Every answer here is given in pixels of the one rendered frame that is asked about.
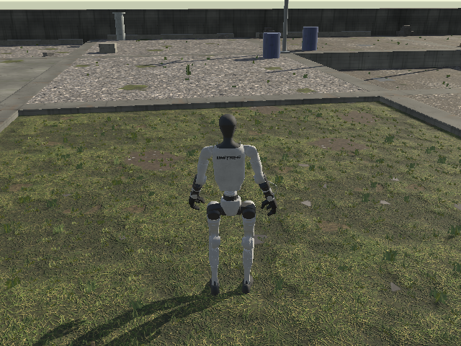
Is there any robot shin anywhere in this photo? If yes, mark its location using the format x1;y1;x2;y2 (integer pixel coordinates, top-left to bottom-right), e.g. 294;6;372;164
243;237;254;284
209;236;219;285

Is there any robot left upper arm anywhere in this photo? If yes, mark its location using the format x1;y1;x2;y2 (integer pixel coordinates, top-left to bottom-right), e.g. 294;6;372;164
195;146;213;185

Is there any robot left forearm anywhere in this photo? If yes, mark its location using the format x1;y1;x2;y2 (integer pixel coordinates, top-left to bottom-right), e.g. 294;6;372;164
190;174;203;199

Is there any left robot shin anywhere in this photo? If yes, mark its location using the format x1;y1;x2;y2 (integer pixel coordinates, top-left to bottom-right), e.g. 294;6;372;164
209;236;219;285

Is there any right robot shin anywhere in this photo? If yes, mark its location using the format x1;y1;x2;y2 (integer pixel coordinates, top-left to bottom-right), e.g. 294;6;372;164
243;237;254;284

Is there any robot right upper arm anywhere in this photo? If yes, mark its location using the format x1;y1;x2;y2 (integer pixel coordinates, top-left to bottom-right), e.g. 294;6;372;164
243;145;266;184

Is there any robot right hand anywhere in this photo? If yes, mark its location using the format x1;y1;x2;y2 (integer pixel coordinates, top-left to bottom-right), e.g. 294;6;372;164
261;198;277;216

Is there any robot right forearm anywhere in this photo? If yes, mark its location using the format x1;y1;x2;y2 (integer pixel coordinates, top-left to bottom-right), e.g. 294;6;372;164
259;173;274;202

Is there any robot left hand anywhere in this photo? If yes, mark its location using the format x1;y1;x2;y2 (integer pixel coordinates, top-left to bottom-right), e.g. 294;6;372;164
189;196;205;210

